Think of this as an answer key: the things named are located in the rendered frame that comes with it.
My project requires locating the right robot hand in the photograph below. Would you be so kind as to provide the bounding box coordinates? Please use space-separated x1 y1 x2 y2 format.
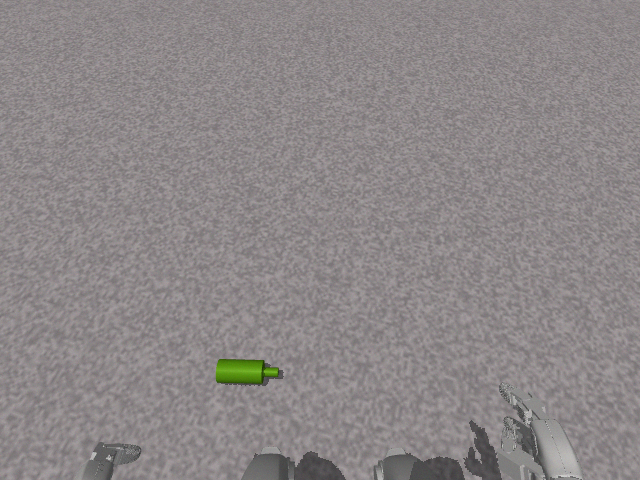
496 383 585 480

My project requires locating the bottle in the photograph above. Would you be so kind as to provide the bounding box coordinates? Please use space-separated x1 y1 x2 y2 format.
216 359 279 384

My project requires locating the left robot hand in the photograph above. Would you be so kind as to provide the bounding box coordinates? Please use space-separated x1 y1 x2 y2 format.
74 442 141 480

